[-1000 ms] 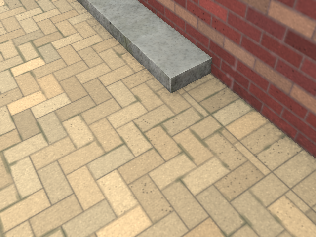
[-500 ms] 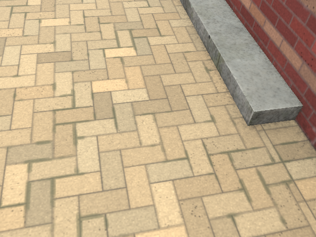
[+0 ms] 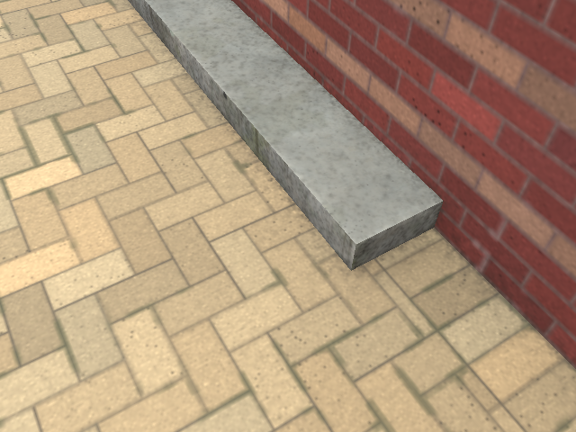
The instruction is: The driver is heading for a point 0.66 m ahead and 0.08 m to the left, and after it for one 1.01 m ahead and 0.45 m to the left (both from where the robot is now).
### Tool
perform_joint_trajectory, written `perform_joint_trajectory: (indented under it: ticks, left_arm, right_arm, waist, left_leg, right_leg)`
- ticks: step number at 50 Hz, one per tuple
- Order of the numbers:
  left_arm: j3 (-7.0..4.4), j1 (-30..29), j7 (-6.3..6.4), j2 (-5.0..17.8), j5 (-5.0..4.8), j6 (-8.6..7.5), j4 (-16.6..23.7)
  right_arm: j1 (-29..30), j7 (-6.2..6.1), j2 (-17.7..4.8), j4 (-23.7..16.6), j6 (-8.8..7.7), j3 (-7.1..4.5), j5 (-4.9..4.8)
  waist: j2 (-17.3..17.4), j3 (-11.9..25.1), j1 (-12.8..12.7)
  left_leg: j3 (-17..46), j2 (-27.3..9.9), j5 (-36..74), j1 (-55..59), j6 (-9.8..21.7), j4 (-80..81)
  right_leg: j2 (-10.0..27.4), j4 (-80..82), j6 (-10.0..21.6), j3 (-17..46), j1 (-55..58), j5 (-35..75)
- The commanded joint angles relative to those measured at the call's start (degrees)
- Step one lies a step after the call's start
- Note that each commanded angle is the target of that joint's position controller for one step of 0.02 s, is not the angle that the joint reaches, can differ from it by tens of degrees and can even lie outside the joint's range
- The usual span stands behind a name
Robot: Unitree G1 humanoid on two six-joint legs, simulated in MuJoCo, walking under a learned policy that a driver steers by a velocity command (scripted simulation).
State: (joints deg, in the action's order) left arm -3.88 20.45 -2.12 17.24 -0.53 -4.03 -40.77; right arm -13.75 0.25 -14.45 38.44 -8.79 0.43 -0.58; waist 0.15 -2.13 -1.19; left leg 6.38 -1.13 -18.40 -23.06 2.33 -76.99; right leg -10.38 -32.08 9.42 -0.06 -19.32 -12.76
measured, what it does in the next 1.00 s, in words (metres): walks ahead: left foot, then right foot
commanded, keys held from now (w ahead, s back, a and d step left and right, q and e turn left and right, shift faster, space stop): w+shift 0.46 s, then w+q+shift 0.54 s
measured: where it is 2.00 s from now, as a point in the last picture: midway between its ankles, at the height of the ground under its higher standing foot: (185, 176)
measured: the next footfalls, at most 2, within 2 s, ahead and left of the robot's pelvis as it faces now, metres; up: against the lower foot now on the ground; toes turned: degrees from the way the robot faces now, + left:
left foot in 0.32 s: +0.53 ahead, +0.16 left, +0.00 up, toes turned -9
right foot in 0.72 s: +0.78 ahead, -0.16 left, +0.00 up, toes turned +5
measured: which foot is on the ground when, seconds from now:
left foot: up 0.00-0.30, down 0.32-0.70, up 0.72-0.98, down 1.00-1.00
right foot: down 0.00-0.32, up 0.34-0.70, down 0.72-0.98, up 1.00-1.00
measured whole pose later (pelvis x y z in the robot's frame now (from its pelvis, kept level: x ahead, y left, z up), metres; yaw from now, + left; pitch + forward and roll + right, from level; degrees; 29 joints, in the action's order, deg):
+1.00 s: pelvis +0.83 +0.14 -0.03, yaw +12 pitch -3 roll -2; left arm -5.8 23.2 4.4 24.2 0.1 -1.7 -46.2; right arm -14.8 5.4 -23.9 33.1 0.3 -3.5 -1.3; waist -0.1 -1.7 1.3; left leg 0.5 -2.1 -19.2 -29.0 2.8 -49.7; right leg 15.1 -44.4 -6.4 -0.7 -4.2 -27.8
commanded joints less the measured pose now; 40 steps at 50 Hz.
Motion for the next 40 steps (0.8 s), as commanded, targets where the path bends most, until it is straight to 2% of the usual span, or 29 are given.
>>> perform_joint_trajectory:
  ticks: [1, 5, 7, 9, 11, 13, 14, 15, 16, 17, 18, 19, 20, 21, 22, 23, 24, 26, 29, 31, 32, 33, 34, 35, 36, 37, 38, 39, 40]
  left_arm:
    - [-0.85, -3.7, 1.11, 4.5, 0.23, -1.03, 5.4]
    - [-0.13, -1.7, 2.69, 4.5, -0.64, -1.56, 2.8]
    - [-0.49, 2.1, 2.71, 6.0, -1.25, -1.96, 1.2]
    - [-0.96, 4.9, 2.74, 7.9, -2.05, -2.08, -0.4]
    - [-0.89, 6.3, 3.06, 7.6, -1.88, -1.39, -2.3]
    - [-1.13, 6.4, 3.35, 8.5, -0.77, -0.17, -3.4]
    - [-1.31, 5.0, 2.92, 9.8, 0.82, 0.51, -3.1]
    - [-1.3, 2.3, 2.59, 10.8, 2.14, 1.12, -2.6]
    - [0.02, -0.3, 2.38, 8.2, 3.72, 1.11, -0.9]
    - [2.79, 11.9, 1.51, -2.5, 0.94, -0.39, 0.3]
    - [2.94, 8.5, 1.48, 1.9, -1.77, -1.22, -0.8]
    - [1.95, -0.7, 1.39, 6.4, -3.18, -1.71, 1.3]
    - [2.41, -8.1, 1.38, 6.7, -1.77, -2.34, 3.1]
    - [2.57, -10.8, 1.14, 5.4, -0.86, -2.9, 4.7]
    - [2.62, -10.2, 0.74, 4.0, -1.28, -2.92, 5.0]
    - [3.02, -8.9, 0.63, 2.8, -1.51, -2.26, 4.4]
    - [3.37, -8.1, 0.65, 2.1, -0.72, -1.89, 4.3]
    - [3.91, -9.8, 0.57, 1.5, 0.81, -1.74, 5.7]
    - [4.66, -16.5, 0.34, 1.9, 2.05, -3.44, 7.8]
    - [4.66, -20.0, 0.17, 2.8, 2.15, -3.94, 8.3]
    - [2.49, -14.9, 2.55, 8.5, 0.07, -2.25, 7.3]
    - [0.35, -2.0, 6.13, 12.4, -2.16, -0.02, 2.8]
    - [-0.6, 5.2, 7.26, 13.6, -1.53, 0.92, 0.5]
    - [-1.67, 11.7, 7.13, 14.6, 0.21, 1.06, -1.2]
    - [-1.53, 19.7, 6.72, 13.0, 1.45, 0.98, -4.1]
    - [-1.31, 23.2, 6.39, 15.0, 2.24, 0.61, -5.1]
    - [-3.12, 17.7, 6.14, 21.1, 3.03, 0.78, -3.7]
    - [-2.42, 9.4, 6.81, 17.2, 1.12, 1.04, -1.5]
    - [-1.56, 4.5, 7.18, 13.1, 0.67, 0.44, -1.6]
  right_arm:
    - [-2.5, 0.05, -8.1, -4.1, 0.05, -2.33, 0.81]
    - [8.1, -0.21, -4.4, -7.9, 1.08, -0.71, 2.42]
    - [13.7, 0.23, -3.0, -8.8, 0.52, -0.26, 1.62]
    - [17.1, 0.24, -4.6, -10.3, 0.23, -0.89, -0.19]
    - [19.1, 0.61, -6.3, -11.1, -0.08, -1.63, -0.73]
    - [15.2, 0.98, -8.4, -10.6, -0.3, -2.88, -0.74]
    - [8.9, 0.88, -11.6, -9.3, -0.21, -4.45, -0.75]
    - [-1.1, 0.42, -13.3, -7.6, 0.39, -5.68, -1.46]
    - [-15.5, -0.4, -14.6, -5.2, 1.3, -5.83, -0.78]
    - [-19.5, 0.51, -20.2, -1.4, 1.3, -7.22, 1.38]
    - [-20.9, 1.12, -13.0, -1.5, 0.83, -5.88, 1.38]
    - [-16.0, 0.63, -9.9, -1.4, 1.16, -5.23, 1.24]
    - [-13.9, 0.65, -9.6, -1.2, 1.77, -5.09, 1.78]
    - [-11.6, 0.94, -9.9, -0.7, 1.7, -5.08, 2.43]
    - [-9.9, 1.03, -7.5, -0.3, 1.51, -4.3, 3.12]
    - [-8.5, 1.52, -5.9, 0.5, 1.27, -3.61, 2.82]
    - [-8.2, 1.71, -5.6, 1.2, 1.13, -3.39, 1.82]
    - [-7.7, 1.55, -6.8, 2.0, 0.99, -3.69, 0.02]
    - [-5.6, 0.25, -10.7, 1.9, 0.59, -5.1, -0.75]
    - [-8.1, 0.17, -12.4, 2.7, 0.51, -5.83, -1.07]
    - [-10.6, 1.03, -13.2, 3.7, 2.67, -6.32, -0.97]
    - [-8.4, 2.9, -12.2, 0.9, 5.1, -5.44, 0.61]
    - [-9.4, 4.01, -9.1, -0.6, 6.35, -4.29, 0.61]
    - [-12.6, 5.18, -3.6, -2.4, 6.76, -2.53, -0.15]
    - [-7.2, 5.75, -0.6, -5.5, 6.7, -1.02, 1.99]
    - [2.1, 5.52, -2.0, -9.9, 6.05, -0.76, 4.03]
    - [-14.7, 5.33, -3.3, -7.2, 5.42, -1.66, -1.9]
    - [-11.5, 4.64, -7.8, -8.7, 6.89, -1.75, -2.6]
    - [-6.3, 4.18, -9.0, -10.3, 8.0, -2.13, -1.52]
  waist:
    - [1.6, -1.2, 4.5]
    - [-1.7, -6.3, 0.5]
    - [-2.3, -5.0, -3.4]
    - [-2.8, -4.5, -5.5]
    - [-3.8, -4.8, -6.0]
    - [-5.8, -2.1, -3.0]
    - [-6.9, 2.5, 0.8]
    - [-8.5, 9.0, 7.5]
    - [-7.4, 18.1, 14.8]
    - [23.6, 29.8, 6.6]
    - [23.5, 28.7, 10.2]
    - [14.9, 16.9, 10.8]
    - [1.6, 10.6, 10.8]
    - [-0.9, 5.5, 8.1]
    - [-0.4, 3.9, 5.4]
    - [2.2, 2.3, 3.0]
    - [2.5, 0.6, 1.4]
    - [1.7, -3.4, -0.6]
    - [1.6, -7.2, 0.1]
    - [2.4, -6.0, 1.9]
    - [5.3, -4.2, 1.5]
    - [5.9, 1.3, -1.8]
    - [3.7, 6.9, -4.4]
    - [-2.3, 11.8, -6.0]
    - [-7.6, 16.4, -9.1]
    - [-11.1, 13.0, -11.4]
    - [-19.5, 21.9, -3.0]
    - [-14.4, 15.5, -1.9]
    - [-13.1, 8.6, -0.1]
  left_leg:
    - [1.2, -5.3, 2.6, -15.6, -1.7, 6.7]
    - [-5.4, -5.5, 21.2, -8.7, -5.8, 26.9]
    - [-7.6, -2.9, 31.7, -1.0, -6.0, 37.6]
    - [-5.8, -1.8, 32.4, -3.1, -5.9, 45.3]
    - [-4.5, -1.9, 30.6, -8.0, -4.2, 50.2]
    - [-5.3, -0.4, 24.2, -7.1, -2.0, 50.6]
    - [-6.8, 1.5, 19.0, -1.1, -0.4, 48.0]
    - [-8.5, 2.2, 15.5, 9.8, 1.4, 46.0]
    - [-2.3, -4.5, 8.4, 32.1, 3.5, 38.4]
    - [33.4, -19.0, -19.9, 53.7, 14.7, 49.8]
    - [46.0, -18.9, -29.4, 54.3, 12.6, 61.2]
    - [36.3, -18.2, -23.0, 47.3, 10.8, 60.6]
    - [27.8, -15.4, -10.6, 37.5, 9.6, 60.5]
    - [23.3, -13.7, -3.0, 29.6, 10.6, 61.3]
    - [20.0, -11.9, 0.1, 24.6, 11.1, 62.7]
    - [17.5, -10.8, 1.6, 21.4, 11.3, 64.6]
    - [16.9, -10.3, 3.9, 18.4, 12.1, 66.3]
    - [14.7, -9.1, 6.2, 12.9, 13.0, 69.1]
    - [7.4, -4.9, 10.9, 3.9, 11.4, 72.7]
    - [6.6, -5.4, 10.5, 2.4, 11.0, 74.4]
    - [2.5, 0.0, 10.8, 4.6, 10.4, 66.7]
    - [0.0, 3.9, 16.4, 4.0, 7.0, 53.9]
    - [0.1, 6.0, 17.8, 0.5, 3.6, 42.7]
    - [4.4, 6.6, 9.4, -7.1, 0.9, 27.6]
    - [6.4, 6.6, -16.8, -12.0, 0.4, 14.2]
    - [3.7, 6.6, -27.7, -22.1, -1.8, -2.3]
    - [7.7, 6.8, -20.8, -30.2, -4.5, -15.2]
    - [5.9, -0.7, -14.3, -31.4, -5.9, -16.1]
    - [6.6, -4.1, -9.6, -31.2, -5.7, -16.5]
  right_leg:
    - [15.5, 22.1, 10.9, 27.5, 6.0, -11.0]
    - [9.9, 23.1, 7.1, 13.5, -8.7, 2.0]
    - [10.5, 24.3, 5.5, 12.4, -9.7, 1.3]
    - [13.3, 23.2, 4.8, 14.7, -0.5, 0.4]
    - [16.3, 20.3, 3.5, 15.8, 11.3, 6.2]
    - [19.2, 14.9, 1.6, 15.9, 21.0, 24.5]
    - [19.2, 7.4, 0.4, 15.3, 23.7, 39.9]
    - [18.1, -4.5, -0.9, 13.2, 22.0, 51.5]
    - [16.8, -23.6, -2.1, 12.8, 7.7, 45.5]
    - [5.3, -50.1, -6.0, 9.4, -15.2, -1.2]
    - [6.0, -54.0, -5.3, 11.3, -22.4, -11.3]
    - [9.6, -55.1, -4.4, 9.5, -27.5, -8.7]
    - [11.6, -52.2, -4.1, 7.6, -25.7, -6.7]
    - [12.9, -48.7, -4.2, 7.1, -25.3, -5.5]
    - [15.1, -45.9, -4.1, 7.8, -22.6, -4.9]
    - [16.1, -43.4, -4.4, 7.3, -21.1, -4.6]
    - [16.8, -40.6, -4.9, 6.5, -20.5, -4.9]
    - [18.0, -32.0, -7.1, 5.7, -21.4, -3.0]
    - [15.8, -10.3, -9.7, 4.0, -12.1, 12.2]
    - [13.2, -4.3, -11.0, 2.7, -2.7, 20.7]
    - [10.2, 0.3, -12.7, 3.7, 4.1, 13.4]
    - [8.1, 1.3, -13.0, 2.9, 16.8, 10.7]
    - [9.9, 0.4, -11.9, 3.6, 27.0, 15.6]
    - [18.1, -1.9, -6.7, 11.1, 40.0, 18.1]
    - [26.9, -1.0, -5.0, 19.3, 45.9, 20.5]
    - [33.8, -5.4, -5.0, 25.5, 46.2, 50.5]
    - [46.7, 3.6, 10.1, 50.0, 48.3, 36.5]
    - [44.1, 10.4, 7.4, 48.3, 39.2, 19.3]
    - [40.6, 11.3, 2.8, 37.5, 29.9, 7.5]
